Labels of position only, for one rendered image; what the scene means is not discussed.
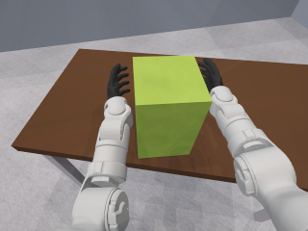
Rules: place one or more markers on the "robot right forearm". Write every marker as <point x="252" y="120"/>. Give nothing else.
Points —
<point x="236" y="126"/>

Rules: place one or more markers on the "carton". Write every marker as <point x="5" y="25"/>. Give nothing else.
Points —
<point x="171" y="103"/>

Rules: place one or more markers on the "robot left forearm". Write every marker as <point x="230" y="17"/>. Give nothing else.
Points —
<point x="108" y="168"/>

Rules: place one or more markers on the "robot left hand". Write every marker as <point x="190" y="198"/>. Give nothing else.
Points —
<point x="114" y="85"/>

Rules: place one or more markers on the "robot left upper arm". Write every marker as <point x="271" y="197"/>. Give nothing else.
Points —
<point x="100" y="209"/>

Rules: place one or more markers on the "robot right upper arm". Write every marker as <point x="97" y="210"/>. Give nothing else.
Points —
<point x="267" y="175"/>

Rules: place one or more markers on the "robot right hand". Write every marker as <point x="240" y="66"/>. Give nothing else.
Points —
<point x="213" y="78"/>

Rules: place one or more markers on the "table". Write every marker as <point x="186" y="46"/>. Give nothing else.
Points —
<point x="67" y="121"/>

